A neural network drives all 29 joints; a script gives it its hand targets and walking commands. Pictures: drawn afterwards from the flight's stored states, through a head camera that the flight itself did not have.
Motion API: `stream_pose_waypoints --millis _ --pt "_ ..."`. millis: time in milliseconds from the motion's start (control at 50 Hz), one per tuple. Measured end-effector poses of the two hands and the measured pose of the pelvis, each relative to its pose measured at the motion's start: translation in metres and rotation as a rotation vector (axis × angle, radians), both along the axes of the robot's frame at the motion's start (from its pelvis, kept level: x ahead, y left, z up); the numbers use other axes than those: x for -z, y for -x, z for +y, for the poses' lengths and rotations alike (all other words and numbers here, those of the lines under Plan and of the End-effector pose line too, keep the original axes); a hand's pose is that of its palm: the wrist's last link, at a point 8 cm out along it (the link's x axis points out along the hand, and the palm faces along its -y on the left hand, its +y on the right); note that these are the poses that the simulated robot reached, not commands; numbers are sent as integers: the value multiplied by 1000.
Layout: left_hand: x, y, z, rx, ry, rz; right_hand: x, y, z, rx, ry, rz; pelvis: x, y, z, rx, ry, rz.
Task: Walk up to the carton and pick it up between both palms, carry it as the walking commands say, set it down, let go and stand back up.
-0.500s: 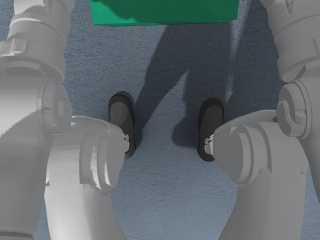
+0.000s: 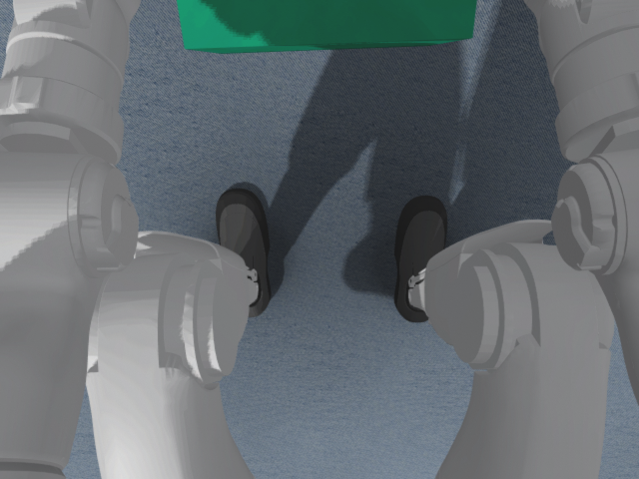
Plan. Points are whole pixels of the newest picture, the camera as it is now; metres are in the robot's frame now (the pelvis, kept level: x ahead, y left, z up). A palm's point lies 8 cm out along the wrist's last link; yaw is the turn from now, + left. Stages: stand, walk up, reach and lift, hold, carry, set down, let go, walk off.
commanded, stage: reach and lift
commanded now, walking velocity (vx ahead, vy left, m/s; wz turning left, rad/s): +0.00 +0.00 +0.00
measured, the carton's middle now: out of the picture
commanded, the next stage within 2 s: none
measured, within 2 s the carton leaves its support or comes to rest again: leaves its support in 0.18 s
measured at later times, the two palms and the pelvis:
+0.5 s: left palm out of the picture +0.56 +0.22 -0.15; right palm out of the picture +0.56 -0.13 -0.17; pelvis -0.01 +0.00 +0.00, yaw +0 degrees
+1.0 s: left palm out of the picture +0.55 +0.21 -0.10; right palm out of the picture +0.56 -0.13 -0.11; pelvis -0.02 +0.00 +0.01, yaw +0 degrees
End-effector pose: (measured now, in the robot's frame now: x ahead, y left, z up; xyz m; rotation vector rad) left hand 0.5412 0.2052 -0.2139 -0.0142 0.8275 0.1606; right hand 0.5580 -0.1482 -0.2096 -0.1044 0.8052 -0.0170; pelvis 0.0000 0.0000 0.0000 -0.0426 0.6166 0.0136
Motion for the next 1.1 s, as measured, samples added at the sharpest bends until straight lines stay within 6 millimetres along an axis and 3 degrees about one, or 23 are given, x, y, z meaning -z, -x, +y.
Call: stream_pose_waypoints --millis 160,300,540,820,1100 --pt "-6 -6 0 -19 -4 -13 -3 -1 2 -5 17 -6 0 0 0 2 -1 -1" --pt "-30 -16 6 -33 -31 -82 -18 -8 11 -8 29 -49 0 3 -1 11 -9 -17" --pt "-65 -15 15 -27 -58 -101 -45 -6 21 -16 33 -48 -3 8 -1 10 -11 -75" --pt "-89 -13 8 9 -80 -105 -67 -1 16 3 59 -46 -6 12 -1 10 -13 -122" --pt "-131 -6 -1 -81 -148 -144 -108 2 19 68 68 -86 -12 18 -5 10 -27 -193"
